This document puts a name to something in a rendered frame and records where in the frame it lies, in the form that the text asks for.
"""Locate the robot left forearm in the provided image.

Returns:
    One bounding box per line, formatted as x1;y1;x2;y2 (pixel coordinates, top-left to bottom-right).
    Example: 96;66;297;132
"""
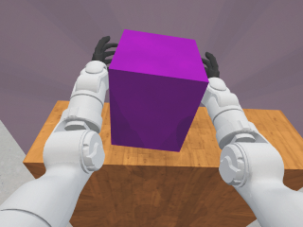
43;61;109;164

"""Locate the robot right forearm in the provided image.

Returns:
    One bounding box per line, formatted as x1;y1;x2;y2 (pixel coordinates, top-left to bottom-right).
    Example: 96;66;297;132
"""
201;78;284;175

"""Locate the carton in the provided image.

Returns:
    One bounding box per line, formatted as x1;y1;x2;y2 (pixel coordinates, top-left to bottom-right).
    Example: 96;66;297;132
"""
108;29;209;152

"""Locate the robot right hand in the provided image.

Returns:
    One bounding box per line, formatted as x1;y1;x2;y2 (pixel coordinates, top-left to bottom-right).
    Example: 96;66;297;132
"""
201;51;220;79

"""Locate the pedestal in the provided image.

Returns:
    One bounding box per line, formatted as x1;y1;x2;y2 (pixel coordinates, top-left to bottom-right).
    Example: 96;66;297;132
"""
23;100;303;227

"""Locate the robot left upper arm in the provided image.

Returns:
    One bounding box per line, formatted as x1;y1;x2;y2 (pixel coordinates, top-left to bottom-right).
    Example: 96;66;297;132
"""
0;129;105;227

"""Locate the robot right upper arm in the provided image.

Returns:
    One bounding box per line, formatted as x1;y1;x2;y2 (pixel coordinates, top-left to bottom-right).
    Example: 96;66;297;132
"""
219;142;303;227

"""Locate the robot left hand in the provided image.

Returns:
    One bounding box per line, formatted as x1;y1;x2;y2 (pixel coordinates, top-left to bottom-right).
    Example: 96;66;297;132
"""
91;36;118;72

